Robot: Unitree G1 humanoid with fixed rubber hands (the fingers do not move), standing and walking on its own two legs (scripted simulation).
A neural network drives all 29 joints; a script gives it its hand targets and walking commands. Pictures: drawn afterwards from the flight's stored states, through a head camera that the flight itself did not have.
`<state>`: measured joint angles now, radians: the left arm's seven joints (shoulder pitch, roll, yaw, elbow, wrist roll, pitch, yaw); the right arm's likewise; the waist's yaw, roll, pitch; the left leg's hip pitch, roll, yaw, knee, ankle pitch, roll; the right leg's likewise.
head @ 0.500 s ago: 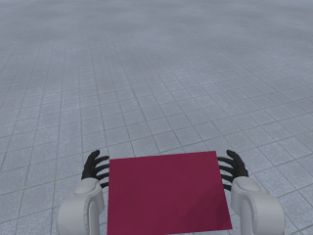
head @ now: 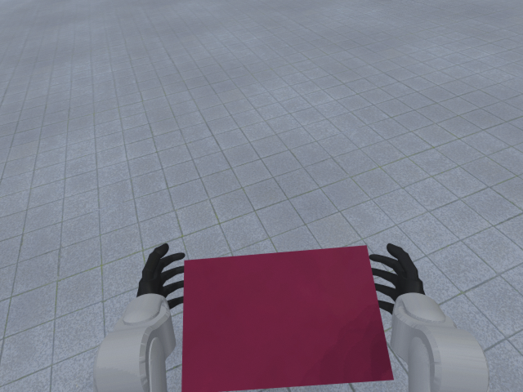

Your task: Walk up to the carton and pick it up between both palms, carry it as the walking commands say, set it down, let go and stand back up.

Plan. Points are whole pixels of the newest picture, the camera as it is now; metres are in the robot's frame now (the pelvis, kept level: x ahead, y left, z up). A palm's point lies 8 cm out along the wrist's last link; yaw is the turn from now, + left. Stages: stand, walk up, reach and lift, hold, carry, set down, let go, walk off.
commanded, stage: carry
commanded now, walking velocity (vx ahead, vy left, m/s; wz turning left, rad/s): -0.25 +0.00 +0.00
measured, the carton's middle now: (280, 316) +0.27 -0.01 -0.01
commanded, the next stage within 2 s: none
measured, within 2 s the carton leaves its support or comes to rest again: neither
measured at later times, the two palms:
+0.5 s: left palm out of the picture +0.04 +0.16 +0.10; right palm out of the picture +0.04 -0.17 +0.08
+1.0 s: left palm out of the picture -0.19 +0.18 +0.08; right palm out of the picture -0.16 -0.15 +0.09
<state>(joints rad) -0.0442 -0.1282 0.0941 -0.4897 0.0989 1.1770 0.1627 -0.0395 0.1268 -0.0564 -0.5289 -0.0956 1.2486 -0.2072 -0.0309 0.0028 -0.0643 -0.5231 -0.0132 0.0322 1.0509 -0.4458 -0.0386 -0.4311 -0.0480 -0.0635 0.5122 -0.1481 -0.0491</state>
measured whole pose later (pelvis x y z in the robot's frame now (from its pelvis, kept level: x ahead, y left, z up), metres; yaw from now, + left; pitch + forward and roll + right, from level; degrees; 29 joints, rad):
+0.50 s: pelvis -0.21 -0.01 -0.01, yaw +1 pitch +5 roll -2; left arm -0.10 -0.13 0.10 -0.49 0.09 1.19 0.18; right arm -0.07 0.13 -0.07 -0.53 -0.13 1.23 -0.18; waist 0.02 0.06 -0.09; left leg -0.54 0.08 0.03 0.54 -0.09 -0.01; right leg -0.30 0.01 -0.10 0.54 -0.31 0.00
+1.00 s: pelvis -0.41 -0.01 +0.00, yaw +3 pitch +3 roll -1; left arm -0.04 -0.13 0.09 -0.50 0.10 1.22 0.19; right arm -0.03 0.13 -0.05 -0.49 -0.11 1.23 -0.17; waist 0.02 -0.02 -0.07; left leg -0.35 0.02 0.04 0.53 -0.24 0.03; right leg -0.62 -0.01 -0.05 1.04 -0.41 0.02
